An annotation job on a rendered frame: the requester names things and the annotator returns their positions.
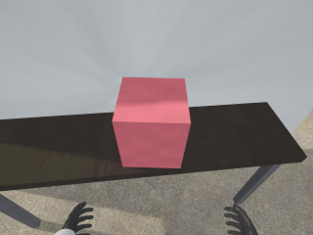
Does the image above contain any right robot hand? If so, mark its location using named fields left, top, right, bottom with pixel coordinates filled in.
left=224, top=204, right=258, bottom=235

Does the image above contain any carton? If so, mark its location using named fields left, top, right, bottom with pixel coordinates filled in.
left=112, top=76, right=191, bottom=168

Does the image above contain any table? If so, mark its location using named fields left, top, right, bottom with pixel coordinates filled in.
left=0, top=102, right=307, bottom=228

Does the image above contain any left robot hand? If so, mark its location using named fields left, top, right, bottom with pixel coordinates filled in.
left=62, top=202, right=94, bottom=235

